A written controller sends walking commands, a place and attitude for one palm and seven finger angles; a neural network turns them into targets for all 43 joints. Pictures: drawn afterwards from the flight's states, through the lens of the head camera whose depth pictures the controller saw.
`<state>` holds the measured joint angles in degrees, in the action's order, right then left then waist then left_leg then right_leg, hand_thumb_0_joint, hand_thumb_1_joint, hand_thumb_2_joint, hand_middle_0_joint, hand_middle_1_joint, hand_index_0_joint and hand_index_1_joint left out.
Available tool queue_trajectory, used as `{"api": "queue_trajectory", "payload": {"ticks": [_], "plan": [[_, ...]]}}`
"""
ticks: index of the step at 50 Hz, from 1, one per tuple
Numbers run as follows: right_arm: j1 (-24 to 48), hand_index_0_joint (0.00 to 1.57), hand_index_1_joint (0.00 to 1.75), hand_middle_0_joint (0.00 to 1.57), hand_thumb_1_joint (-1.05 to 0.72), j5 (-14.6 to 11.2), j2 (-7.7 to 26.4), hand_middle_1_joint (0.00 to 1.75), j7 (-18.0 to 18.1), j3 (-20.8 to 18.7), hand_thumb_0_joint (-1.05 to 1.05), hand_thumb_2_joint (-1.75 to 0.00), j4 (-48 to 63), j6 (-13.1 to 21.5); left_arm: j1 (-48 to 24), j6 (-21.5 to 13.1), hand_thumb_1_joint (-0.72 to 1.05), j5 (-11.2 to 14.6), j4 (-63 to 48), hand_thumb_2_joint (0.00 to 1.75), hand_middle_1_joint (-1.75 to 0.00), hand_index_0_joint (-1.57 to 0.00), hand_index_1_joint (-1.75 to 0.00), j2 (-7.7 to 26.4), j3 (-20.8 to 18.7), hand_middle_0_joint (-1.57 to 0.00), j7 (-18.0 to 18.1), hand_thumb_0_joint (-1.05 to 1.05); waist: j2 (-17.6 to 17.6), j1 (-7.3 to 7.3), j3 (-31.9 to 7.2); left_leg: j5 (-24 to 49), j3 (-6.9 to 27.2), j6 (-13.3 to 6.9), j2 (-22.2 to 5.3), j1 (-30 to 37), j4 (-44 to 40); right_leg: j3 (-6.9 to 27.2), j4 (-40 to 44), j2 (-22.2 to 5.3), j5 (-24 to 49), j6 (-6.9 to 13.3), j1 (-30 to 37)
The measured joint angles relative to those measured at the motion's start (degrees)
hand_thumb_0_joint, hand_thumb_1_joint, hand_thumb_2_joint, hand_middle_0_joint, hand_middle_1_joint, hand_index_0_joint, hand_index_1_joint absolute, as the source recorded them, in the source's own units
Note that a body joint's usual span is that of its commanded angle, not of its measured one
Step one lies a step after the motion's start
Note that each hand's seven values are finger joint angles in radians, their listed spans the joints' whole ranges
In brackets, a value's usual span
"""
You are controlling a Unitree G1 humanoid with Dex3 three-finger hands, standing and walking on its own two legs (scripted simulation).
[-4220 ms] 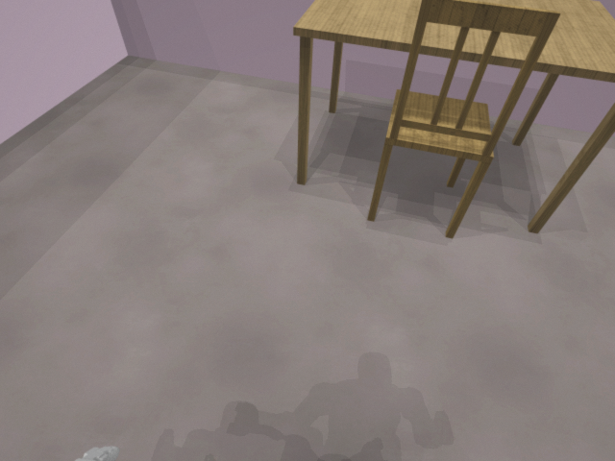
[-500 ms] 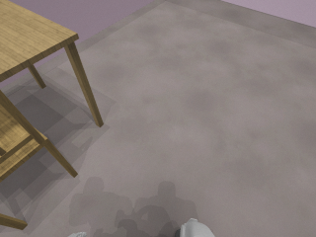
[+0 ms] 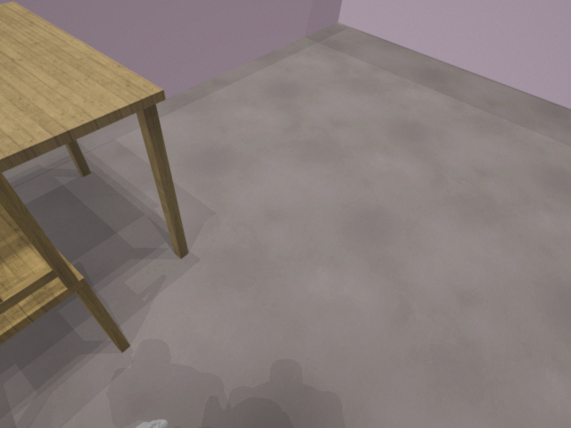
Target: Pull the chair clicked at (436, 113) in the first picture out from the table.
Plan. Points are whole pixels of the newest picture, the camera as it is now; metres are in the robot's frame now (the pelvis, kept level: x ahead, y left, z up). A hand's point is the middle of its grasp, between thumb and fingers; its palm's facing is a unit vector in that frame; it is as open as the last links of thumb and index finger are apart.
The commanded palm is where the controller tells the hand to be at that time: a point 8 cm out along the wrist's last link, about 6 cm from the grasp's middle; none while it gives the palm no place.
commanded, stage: turn to face it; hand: left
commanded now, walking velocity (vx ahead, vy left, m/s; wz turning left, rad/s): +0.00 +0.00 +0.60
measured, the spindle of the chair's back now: out of the picture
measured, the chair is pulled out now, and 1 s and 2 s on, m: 0.00 0.00 0.00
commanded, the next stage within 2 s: take the last steps up to it in 1.40 s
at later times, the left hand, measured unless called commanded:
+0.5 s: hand out of the picture +0.03 +0.15 -0.13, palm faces +0.28 -0.91 -0.30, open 7.4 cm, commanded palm none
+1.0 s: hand out of the picture -0.16 +0.16 -0.17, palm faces +0.59 -0.76 -0.27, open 7.4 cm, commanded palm none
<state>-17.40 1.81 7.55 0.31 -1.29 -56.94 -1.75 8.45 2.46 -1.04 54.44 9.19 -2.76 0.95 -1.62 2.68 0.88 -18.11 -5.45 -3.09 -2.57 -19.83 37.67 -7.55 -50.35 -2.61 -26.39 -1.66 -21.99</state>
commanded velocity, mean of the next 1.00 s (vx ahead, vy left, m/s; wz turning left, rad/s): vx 0.00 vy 0.00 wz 0.59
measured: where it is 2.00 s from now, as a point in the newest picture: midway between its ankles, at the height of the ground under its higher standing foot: outside the picture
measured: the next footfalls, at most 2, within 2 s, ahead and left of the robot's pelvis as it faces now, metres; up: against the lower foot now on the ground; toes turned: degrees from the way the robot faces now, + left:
right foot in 0.40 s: +0.05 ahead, -0.17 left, +0.00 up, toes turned +10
left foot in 0.86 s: -0.08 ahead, +0.06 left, +0.00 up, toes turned +37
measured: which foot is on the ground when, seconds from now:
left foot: down 0.00-0.40, up 0.42-0.84, down 0.86-1.00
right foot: up 0.00-0.38, down 0.40-0.86, up 0.88-1.00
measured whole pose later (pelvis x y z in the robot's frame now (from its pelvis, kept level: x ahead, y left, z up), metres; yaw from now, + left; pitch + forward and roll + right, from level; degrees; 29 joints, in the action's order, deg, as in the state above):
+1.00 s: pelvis -0.05 -0.05 +0.01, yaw +34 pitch +0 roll -1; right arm -6.9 1.2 12.6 -0.6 -2.2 -50.4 -1.8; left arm 14.0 4.3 -1.1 54.1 16.9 -4.5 0.5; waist -2.4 -1.4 5.0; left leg -18.3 -2.0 -1.1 -0.9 -15.5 33.5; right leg -4.3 -62.4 -7.2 -26.7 -5.3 -27.0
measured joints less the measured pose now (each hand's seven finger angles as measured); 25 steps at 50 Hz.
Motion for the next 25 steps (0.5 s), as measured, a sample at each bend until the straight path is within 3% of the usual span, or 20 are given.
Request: {"api": "queue_trajectory", "payload": {"ticks": [3,6,12,18,20,23,25], "plan": [[0.3,0.20,0.30,0.20,-0.92,-0.2,-0.1,0.30,0.4,-0.2,0.01,-0.90,0.6,0.6,1.3,0.2,0.90,-0.1,0.9,0.89,-0.30,-0.20,-0.29,1.1,-1.0,-0.20,-0.2,0.00,-0.1,-0.47,0.8,3.0,0.6,-0.2,1.2,1.3,-5.0,3.5,-9.5,-0.1,1.8,-1.2,-3.7],[0.8,0.21,0.30,0.20,-0.91,-0.4,0.4,0.30,0.5,-0.5,0.00,-0.90,1.2,0.9,2.3,0.4,0.91,0.0,1.5,0.89,-0.30,-0.20,-0.29,2.3,-1.7,-0.20,0.0,0.00,0.4,-0.82,1.4,5.3,1.7,-0.2,1.9,2.2,-8.8,5.2,-10.4,-0.6,2.8,-2.3,-4.4],[2.2,0.21,0.30,0.20,-0.91,-0.4,2.4,0.30,0.4,-1.7,0.00,-0.90,2.1,0.6,2.1,1.0,0.91,0.3,1.4,0.89,-0.30,-0.20,-0.29,4.2,-2.4,-0.19,0.3,0.01,1.7,-0.67,2.2,7.5,5.3,0.6,2.8,1.9,-10.8,7.2,-4.1,-0.7,1.2,-3.5,-2.2],[3.9,0.21,0.30,0.20,-0.91,-0.3,5.5,0.30,-0.2,-3.0,0.00,-0.90,2.7,-0.9,0.0,0.3,0.91,0.7,-0.9,0.89,-0.30,-0.20,-0.29,4.0,-1.6,-0.19,0.3,0.01,3.7,-0.23,2.2,8.1,9.6,2.6,3.9,-0.2,-8.7,7.1,8.5,1.2,2.6,-2.7,2.9],[4.0,0.21,0.30,0.20,-0.90,-0.5,6.4,0.30,-0.4,-3.5,0.00,-0.90,3.3,-1.5,0.3,-0.7,0.91,0.6,-2.3,0.89,-0.30,-0.20,-0.29,3.8,-1.1,-0.19,0.3,0.01,3.8,-0.49,1.5,7.4,10.9,3.7,4.8,-1.9,-6.0,6.4,18.0,1.2,6.4,-1.6,6.8],[5.1,0.20,0.30,0.20,-0.91,-0.4,8.1,0.30,-0.6,-4.5,0.00,-0.90,3.4,-2.6,0.6,-1.3,0.91,0.0,-3.1,0.89,-0.30,-0.20,-0.29,2.3,-0.1,-0.19,0.4,0.00,5.1,-0.80,1.6,-5.1,10.3,4.8,5.2,-7.3,9.6,4.0,17.2,0.8,7.8,1.7,7.3],[5.8,0.20,0.30,0.20,-0.91,-0.3,8.8,0.30,-1.0,-4.8,0.00,-0.90,3.5,-3.1,1.6,-1.3,0.91,-0.1,-3.4,0.89,-0.30,-0.20,-0.29,1.6,0.4,-0.20,0.3,0.00,4.9,-0.87,1.5,-5.6,8.3,5.3,4.6,-10.4,20.6,2.6,18.4,-0.2,8.5,2.4,8.6]]}}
